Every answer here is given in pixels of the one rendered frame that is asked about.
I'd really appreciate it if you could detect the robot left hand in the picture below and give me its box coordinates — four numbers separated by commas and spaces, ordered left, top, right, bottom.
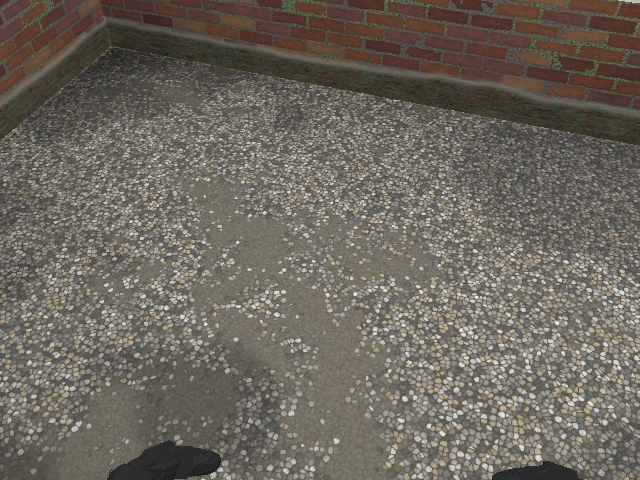
107, 440, 221, 480

